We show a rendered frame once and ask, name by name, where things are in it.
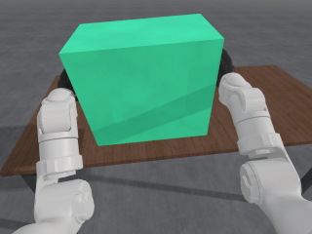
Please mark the robot left upper arm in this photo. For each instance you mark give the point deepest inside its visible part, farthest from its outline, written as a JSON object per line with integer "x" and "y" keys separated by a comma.
{"x": 61, "y": 208}

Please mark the robot right upper arm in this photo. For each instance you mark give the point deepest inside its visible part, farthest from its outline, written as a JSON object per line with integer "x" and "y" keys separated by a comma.
{"x": 273, "y": 185}

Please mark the robot right forearm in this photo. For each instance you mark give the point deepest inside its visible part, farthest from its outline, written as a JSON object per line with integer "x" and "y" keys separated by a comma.
{"x": 251, "y": 118}

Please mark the carton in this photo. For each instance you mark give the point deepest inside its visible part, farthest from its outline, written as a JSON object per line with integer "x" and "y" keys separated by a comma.
{"x": 144, "y": 79}

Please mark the table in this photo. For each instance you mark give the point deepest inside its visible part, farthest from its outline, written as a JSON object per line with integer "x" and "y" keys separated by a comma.
{"x": 289, "y": 103}

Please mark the left robot hand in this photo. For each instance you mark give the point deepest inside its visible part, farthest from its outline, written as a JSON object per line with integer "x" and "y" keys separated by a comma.
{"x": 64, "y": 82}

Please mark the robot left forearm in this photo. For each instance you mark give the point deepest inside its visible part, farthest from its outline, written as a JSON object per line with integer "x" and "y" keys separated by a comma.
{"x": 58, "y": 139}

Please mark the right robot hand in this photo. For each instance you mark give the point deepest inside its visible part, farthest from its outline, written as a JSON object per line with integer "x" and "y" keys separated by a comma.
{"x": 225, "y": 66}

